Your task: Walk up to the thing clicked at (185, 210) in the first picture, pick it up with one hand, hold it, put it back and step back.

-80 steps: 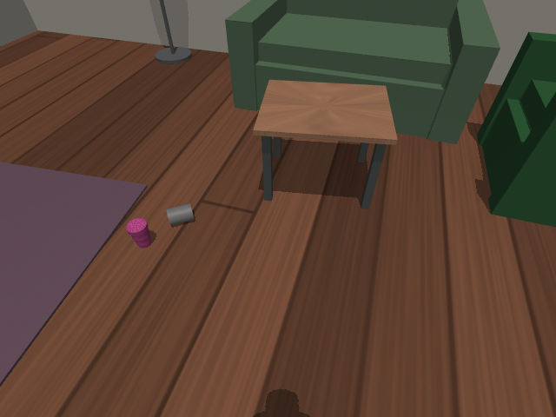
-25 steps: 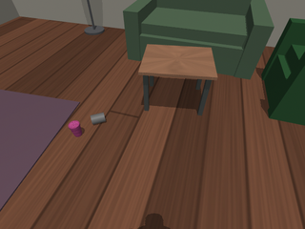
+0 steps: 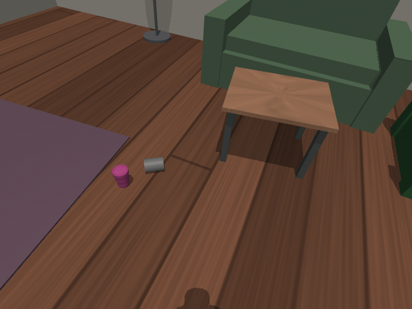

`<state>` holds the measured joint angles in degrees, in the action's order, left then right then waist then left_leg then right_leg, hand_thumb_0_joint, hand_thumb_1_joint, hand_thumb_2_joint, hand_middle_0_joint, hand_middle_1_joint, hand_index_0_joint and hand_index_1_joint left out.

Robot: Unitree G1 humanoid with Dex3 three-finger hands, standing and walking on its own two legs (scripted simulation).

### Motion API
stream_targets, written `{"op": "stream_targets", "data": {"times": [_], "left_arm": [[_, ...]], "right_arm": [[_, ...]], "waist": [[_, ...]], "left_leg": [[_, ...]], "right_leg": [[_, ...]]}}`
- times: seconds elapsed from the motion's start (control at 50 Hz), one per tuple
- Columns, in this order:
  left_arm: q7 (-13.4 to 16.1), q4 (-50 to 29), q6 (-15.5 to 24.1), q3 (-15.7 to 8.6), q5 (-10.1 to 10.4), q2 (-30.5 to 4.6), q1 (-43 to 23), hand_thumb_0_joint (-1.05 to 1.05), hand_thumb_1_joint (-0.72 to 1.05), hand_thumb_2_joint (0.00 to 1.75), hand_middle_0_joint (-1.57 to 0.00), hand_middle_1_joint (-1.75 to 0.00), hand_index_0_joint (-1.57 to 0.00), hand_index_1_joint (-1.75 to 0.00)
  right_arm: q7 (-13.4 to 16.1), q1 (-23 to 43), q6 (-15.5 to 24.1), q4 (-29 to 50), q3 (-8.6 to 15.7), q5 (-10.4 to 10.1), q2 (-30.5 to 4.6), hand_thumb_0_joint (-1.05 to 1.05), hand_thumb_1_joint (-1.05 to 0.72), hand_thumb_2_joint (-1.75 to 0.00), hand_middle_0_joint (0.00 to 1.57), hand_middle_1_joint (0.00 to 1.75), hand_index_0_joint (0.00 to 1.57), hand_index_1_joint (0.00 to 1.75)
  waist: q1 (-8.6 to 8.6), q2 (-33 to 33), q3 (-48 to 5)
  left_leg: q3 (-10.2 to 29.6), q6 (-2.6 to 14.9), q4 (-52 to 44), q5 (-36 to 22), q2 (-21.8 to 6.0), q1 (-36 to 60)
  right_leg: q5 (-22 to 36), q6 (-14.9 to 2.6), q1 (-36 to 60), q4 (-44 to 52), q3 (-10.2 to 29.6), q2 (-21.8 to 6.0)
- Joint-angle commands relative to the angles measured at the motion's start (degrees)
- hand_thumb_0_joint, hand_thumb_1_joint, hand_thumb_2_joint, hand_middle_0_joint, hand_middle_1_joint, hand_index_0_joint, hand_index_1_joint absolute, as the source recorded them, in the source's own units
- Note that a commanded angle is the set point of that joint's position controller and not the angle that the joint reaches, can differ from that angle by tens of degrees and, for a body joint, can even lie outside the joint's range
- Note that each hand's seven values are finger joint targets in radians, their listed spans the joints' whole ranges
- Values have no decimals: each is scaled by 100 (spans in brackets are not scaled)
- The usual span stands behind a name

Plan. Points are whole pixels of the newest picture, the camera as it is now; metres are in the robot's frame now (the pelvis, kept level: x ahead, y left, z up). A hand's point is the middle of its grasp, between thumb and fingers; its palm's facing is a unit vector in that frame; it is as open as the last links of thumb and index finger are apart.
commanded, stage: walk up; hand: left
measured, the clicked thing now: (154, 164) +1.11 +0.27 -0.71
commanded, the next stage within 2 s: none
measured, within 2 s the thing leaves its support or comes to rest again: neither
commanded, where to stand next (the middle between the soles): +0.72 -0.01 m, yaw +5 degrees
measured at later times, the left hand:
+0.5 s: hand (107, 260) +0.28 +0.22 -0.10, palm faces +0.09 -0.92 -0.39, open 7.4 cm
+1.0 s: hand (116, 207) +0.44 +0.24 -0.14, palm faces +0.08 -0.94 -0.32, open 7.4 cm
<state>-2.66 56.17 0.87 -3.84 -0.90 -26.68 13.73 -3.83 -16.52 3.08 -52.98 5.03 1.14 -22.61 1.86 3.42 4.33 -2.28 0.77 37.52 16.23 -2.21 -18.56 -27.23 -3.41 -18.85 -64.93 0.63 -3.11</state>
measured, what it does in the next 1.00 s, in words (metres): walks ahead: right foot, then left foot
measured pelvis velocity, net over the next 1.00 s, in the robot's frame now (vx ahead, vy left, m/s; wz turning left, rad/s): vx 0.43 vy -0.03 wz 0.11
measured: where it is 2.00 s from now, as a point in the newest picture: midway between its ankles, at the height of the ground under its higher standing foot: (201, 234)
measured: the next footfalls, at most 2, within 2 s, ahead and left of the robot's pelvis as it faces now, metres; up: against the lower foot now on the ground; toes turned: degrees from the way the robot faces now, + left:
right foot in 0.30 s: +0.30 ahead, -0.15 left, +0.00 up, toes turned -2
left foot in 0.78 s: +0.49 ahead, +0.09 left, +0.00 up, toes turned +10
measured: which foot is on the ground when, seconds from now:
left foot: down 0.00-0.34, up 0.36-0.76, down 0.78-1.00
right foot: up 0.00-0.28, down 0.30-0.82, up 0.84-1.00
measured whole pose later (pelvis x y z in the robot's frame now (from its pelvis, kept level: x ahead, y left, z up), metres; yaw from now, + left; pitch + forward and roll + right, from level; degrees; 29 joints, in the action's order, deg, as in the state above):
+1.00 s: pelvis +0.43 -0.03 +0.01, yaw +6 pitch -3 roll +0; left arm -2.2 48.2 1.8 -2.1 0.6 -23.9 20.1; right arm -2.0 -15.0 4.8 -44.4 1.6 -0.3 -20.6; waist -0.7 2.8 5.4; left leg -4.0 1.7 30.8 13.8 -1.2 -13.6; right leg -22.8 -2.5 -24.7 -64.0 2.4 -1.9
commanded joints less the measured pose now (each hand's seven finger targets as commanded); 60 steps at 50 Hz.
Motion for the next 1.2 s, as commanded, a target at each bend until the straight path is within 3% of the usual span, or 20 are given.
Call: {"op": "stream_targets", "data": {"times": [0.0,0.1,0.2,0.28,0.3,0.32,0.34,0.36,0.42,0.46,0.66,0.72,0.76,0.78,0.8,0.82,0.84,0.94,1.1,1.18], "left_arm": [[-31,-418,227,-266,99,-1098,352,0,90,90,-20,-30,-20,-30],[-160,-798,217,-289,-4,-904,-214,0,90,90,-20,-30,-20,-30],[-208,-990,313,-326,-15,-735,-693,0,90,90,-20,-30,-20,-30],[-91,-643,415,-504,-5,-885,640,0,90,90,-20,-30,-20,-30],[-19,-515,481,-619,-54,-1230,1281,0,90,90,-20,-30,-20,-30],[20,-653,528,-656,-30,-1557,1321,0,90,90,-20,-30,-20,-30],[23,-725,494,-628,47,-1677,1020,0,90,90,-20,-30,-20,-30],[43,-837,464,-602,95,-1582,732,0,90,90,-20,-30,-20,-30],[82,-943,512,-412,119,-1088,237,0,90,90,-20,-30,-20,-30],[66,-986,566,-393,89,-1016,255,0,90,90,-20,-30,-20,-30],[71,-1218,513,-391,8,-1098,889,0,90,90,-20,-30,-20,-30],[98,-1281,450,-380,23,-1211,897,0,90,90,-20,-30,-20,-30],[133,-1377,411,-302,63,-1098,859,0,90,90,-20,-30,-20,-30],[157,-1433,390,-163,117,-753,1063,0,90,90,-20,-30,-20,-30],[151,-1491,382,-59,162,-267,1368,0,90,90,-20,-30,-20,-30],[241,-1339,292,-211,168,-935,1308,0,90,90,-20,-30,-20,-30],[268,-1273,281,-209,105,-1130,1013,0,90,90,-20,-30,-20,-30],[105,-1039,227,-208,138,-790,1256,0,90,90,-20,-30,-20,-30],[-89,-1221,324,-271,37,-694,494,0,90,90,-20,-30,-20,-30],[-28,-895,444,-354,10,-782,1050,0,90,90,-20,-30,-20,-30]], "right_arm": [[163,-66,250,471,320,-126,-1665,0,-90,-90,20,30,20,30],[179,-310,322,580,310,-84,-1686,0,-90,-90,20,30,20,30],[196,-437,333,705,276,-102,-1601,0,-90,-90,20,30,20,30],[250,-263,265,903,184,-102,-1354,0,-90,-90,20,30,20,30],[252,-549,267,949,55,-136,-970,0,-90,-90,20,30,20,30],[253,-833,247,1020,-45,-145,-734,0,-90,-90,20,30,20,30],[339,-677,188,887,100,-112,-1340,0,-90,-90,20,30,20,30],[362,-470,186,802,146,-106,-1564,0,-90,-90,20,30,20,30],[249,-664,135,539,106,-208,-1240,0,-90,-90,20,30,20,30],[163,-725,92,532,102,-133,-1119,0,-90,-90,20,30,20,30],[18,715,120,1094,108,-35,-921,0,-90,-90,20,30,20,30],[30,639,119,1108,143,-15,-947,0,-90,-90,20,30,20,30],[82,-233,170,870,238,56,-1169,0,-90,-90,20,30,20,30],[139,-958,207,731,373,160,-1512,0,-90,-90,20,30,20,30],[221,-1205,237,839,486,212,-1972,0,-90,-90,20,30,20,30],[242,-1108,225,909,514,-19,-2035,0,-90,-90,20,30,20,30],[256,-901,196,914,529,-127,-1915,0,-90,-90,20,30,20,30],[308,-158,292,1070,193,-187,-1376,0,-90,-90,20,30,20,30],[189,-26,265,1239,274,-54,-1588,0,-90,-90,20,30,20,30],[142,216,128,1348,213,-87,-1485,0,-90,-90,20,30,20,30]], "waist": [[-231,-1058,50],[-73,-1145,219],[9,-984,147],[-745,-254,-707],[-981,909,-1092],[-791,1535,-1015],[-784,1008,-820],[-659,592,-447],[-257,383,120],[-225,507,82],[-612,268,-113],[-484,163,-164],[12,-419,-600],[311,-1222,-1096],[280,-2341,-1509],[345,-1502,-1573],[309,-1154,-1052],[-238,-976,7],[-55,-1450,153],[-453,-933,-210]], "left_leg": [[1899,942,-2479,1021,-1097,562],[1466,1292,-2530,268,-1169,801],[1033,1065,-2061,-869,-1040,682],[625,684,162,-2153,-709,210],[147,466,1889,-1360,-100,-499],[258,244,2815,1216,589,-1716],[556,233,3339,1387,439,-2022],[755,226,3494,1124,160,-2011],[951,236,2726,225,-32,-1307],[747,139,2456,0,-10,-1037],[17,16,-180,-866,-73,-837],[-191,193,-449,-716,31,-286],[-214,413,-907,-616,254,1192],[672,750,-1158,-137,-305,2302],[3125,1207,-1179,-250,-1828,3523],[4237,1747,-1668,-66,-2307,3446],[3956,1859,-1833,-192,-2348,2853],[1008,1035,-1969,-2354,-1275,567],[614,1222,-2143,-36,-1065,157],[500,997,-1120,424,-912,-284]], "right_leg": [[901,129,-1076,386,226,-436],[1179,360,-1194,1841,-4,-489],[1789,219,-511,2831,-268,-219],[1769,6,1787,3431,-362,97],[856,-175,2570,3977,504,-506],[140,-516,3020,4726,2868,-1864],[-297,-991,2666,5093,3823,-2345],[-197,-1139,2094,5173,3616,-2281],[1357,-400,949,5079,1307,-1244],[2129,-671,705,5061,731,-1099],[3344,-688,1473,4467,-50,-1108],[3330,-657,1344,4165,-11,-1206],[3913,-472,868,2693,-350,-828],[3240,-249,49,1213,-556,-470],[-58,62,-1592,-27,-465,340],[-630,-24,-1881,-476,26,351],[-474,-36,-2007,-774,301,96],[654,174,-780,29,375,-67],[1572,327,-372,2477,-209,-271],[1888,278,977,3236,-488,84]]}}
